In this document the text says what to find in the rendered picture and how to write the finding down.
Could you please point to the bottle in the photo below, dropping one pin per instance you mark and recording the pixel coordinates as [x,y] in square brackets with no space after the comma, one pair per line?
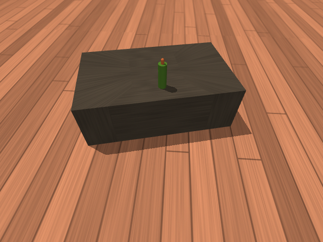
[162,74]

